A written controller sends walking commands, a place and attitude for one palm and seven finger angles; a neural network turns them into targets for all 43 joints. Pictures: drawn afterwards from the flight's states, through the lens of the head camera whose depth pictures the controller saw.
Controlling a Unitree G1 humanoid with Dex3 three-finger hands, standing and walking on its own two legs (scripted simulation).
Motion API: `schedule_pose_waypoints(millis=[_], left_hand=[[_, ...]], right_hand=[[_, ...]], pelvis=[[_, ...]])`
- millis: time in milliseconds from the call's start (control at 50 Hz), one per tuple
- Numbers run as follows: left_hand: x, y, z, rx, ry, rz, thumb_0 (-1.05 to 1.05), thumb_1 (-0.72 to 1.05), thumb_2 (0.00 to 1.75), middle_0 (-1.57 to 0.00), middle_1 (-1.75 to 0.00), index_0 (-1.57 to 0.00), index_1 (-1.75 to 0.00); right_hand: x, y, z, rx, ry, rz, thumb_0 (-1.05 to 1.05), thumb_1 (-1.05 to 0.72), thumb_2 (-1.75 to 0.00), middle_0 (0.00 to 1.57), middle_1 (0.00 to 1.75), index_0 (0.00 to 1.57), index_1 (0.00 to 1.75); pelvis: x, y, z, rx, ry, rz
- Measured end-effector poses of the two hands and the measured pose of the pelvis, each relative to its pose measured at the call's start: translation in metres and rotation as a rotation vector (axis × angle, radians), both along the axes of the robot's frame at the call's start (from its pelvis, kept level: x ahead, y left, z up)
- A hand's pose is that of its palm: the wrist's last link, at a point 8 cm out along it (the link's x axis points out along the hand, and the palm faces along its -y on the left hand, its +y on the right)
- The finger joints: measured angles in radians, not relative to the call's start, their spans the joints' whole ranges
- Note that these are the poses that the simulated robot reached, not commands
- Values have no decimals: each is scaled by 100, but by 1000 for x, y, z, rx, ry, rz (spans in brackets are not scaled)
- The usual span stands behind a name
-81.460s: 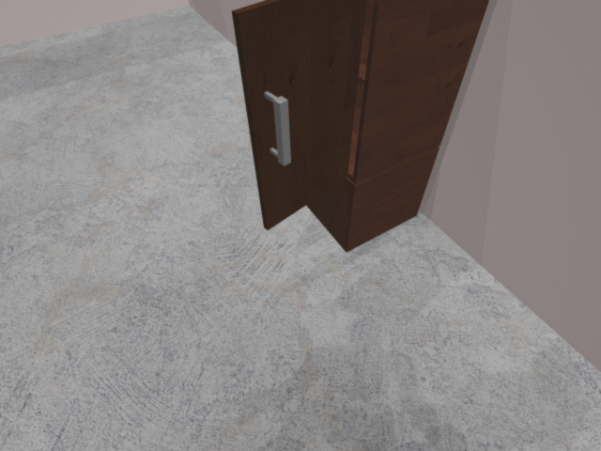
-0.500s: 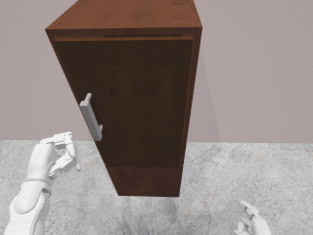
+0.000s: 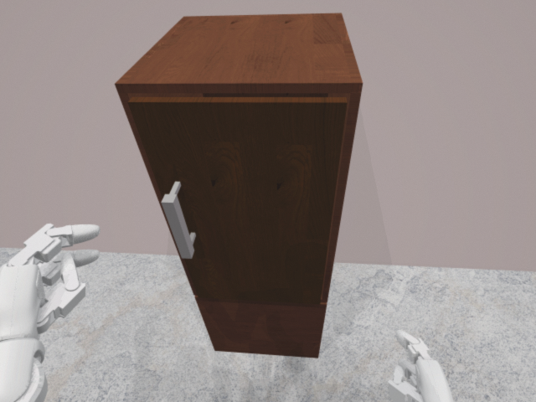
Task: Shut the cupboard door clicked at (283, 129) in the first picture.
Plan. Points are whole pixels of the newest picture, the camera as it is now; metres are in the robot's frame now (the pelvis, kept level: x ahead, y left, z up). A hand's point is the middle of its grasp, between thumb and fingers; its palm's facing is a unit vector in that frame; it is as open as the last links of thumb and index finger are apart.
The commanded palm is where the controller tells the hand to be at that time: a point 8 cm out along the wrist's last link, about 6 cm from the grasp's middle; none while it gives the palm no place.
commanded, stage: draw the hand back to the body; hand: left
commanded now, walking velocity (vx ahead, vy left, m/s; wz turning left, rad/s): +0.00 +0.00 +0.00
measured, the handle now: (182, 221) +0.44 +0.24 +0.01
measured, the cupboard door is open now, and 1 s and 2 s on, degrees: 0 0 0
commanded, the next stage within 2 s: step back with the hand held close in 0.52 s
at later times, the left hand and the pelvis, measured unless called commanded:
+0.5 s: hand (66, 287) +0.19 +0.26 +0.16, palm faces +0.46 -0.80 -0.39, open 7.4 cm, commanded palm +0.14 +0.29 +0.18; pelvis +0.00 +0.00 +0.00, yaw +0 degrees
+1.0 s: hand (41, 294) +0.18 +0.28 +0.17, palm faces +0.38 -0.78 -0.50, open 7.4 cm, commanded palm +0.12 +0.31 +0.18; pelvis -0.02 +0.01 +0.01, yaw +0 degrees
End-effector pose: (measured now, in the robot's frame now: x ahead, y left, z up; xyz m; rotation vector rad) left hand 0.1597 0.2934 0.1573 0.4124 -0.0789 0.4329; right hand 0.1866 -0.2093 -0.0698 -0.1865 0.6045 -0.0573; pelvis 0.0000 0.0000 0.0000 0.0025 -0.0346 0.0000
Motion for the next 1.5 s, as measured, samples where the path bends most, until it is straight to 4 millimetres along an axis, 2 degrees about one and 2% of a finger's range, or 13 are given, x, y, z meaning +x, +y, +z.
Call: schedule_pose_waypoints(millis=[200, 340, 440, 600, 760, 960, 1060, 1200, 1320, 1500], left_hand=[[-14, 10, 29, 80, -61, 41, 1, 89, 89, -37, -47, -36, -47], [-13, 10, 20, 44, -33, 60, 1, 89, 89, -26, -35, -25, -35], [-12, 5, 14, 29, -16, 44, 1, 89, 89, -23, -32, -22, -32], [-12, 1, 26, 63, -51, 29, 1, 89, 89, -22, -30, -21, -30], [-11, 6, 26, 102, -47, 14, 1, 89, 89, -21, -30, -21, -30], [-18, 18, 28, 159, 6, -48, 1, 89, 89, -22, -30, -21, -30], [-31, 24, 33, 172, -20, -64, 1, 89, 89, -22, -30, -21, -30], [-62, 31, 29, 166, -62, -65, 1, 89, 89, -22, -30, -21, -30], [-91, 37, 25, 172, -106, -33, 1, 89, 89, -22, -30, -21, -30], [-131, 34, 28, 169, -188, -10, 1, 89, 89, -21, -30, -21, -30]], right_hand=[[6, 3, 0, 9, 3, 11, 2, -90, -90, 21, 30, 20, 30], [0, -4, -4, -3, 37, 2, 2, -90, -90, 21, 30, 20, 30], [-6, -10, -4, -18, 47, -15, 2, -90, -90, 21, 30, 20, 30], [-8, -16, -3, -15, 35, -29, 2, -91, -90, 20, 30, 20, 30], [-11, -19, -6, -21, 75, -39, 2, -90, -90, 21, 30, 20, 30], [-35, -21, -4, -54, 149, -112, 2, -91, -90, 20, 29, 20, 30], [-53, -15, 0, -54, 148, -124, 2, -91, -90, 20, 29, 20, 30], [-82, -8, 4, -65, 125, -121, 2, -90, -90, 21, 30, 20, 30], [-107, -5, 0, -89, 120, -97, 2, -90, -90, 21, 30, 20, 30], [-137, -4, -8, -110, 129, -53, 2, -90, -90, 21, 30, 20, 30]], pelvis=[[4, 0, 2, 2, -5, -1], [3, -2, 3, 3, -9, 1], [2, -4, 4, 3, -11, 0], [2, -6, 4, 2, -17, -3], [-1, -4, 4, -22, 14, 15], [-18, 12, 6, -16, 39, -5], [-34, 17, 6, -21, 39, -9], [-60, 22, 3, -38, 35, -1], [-81, 22, -1, -53, 29, 18], [-108, 20, -7, -61, 16, 44]])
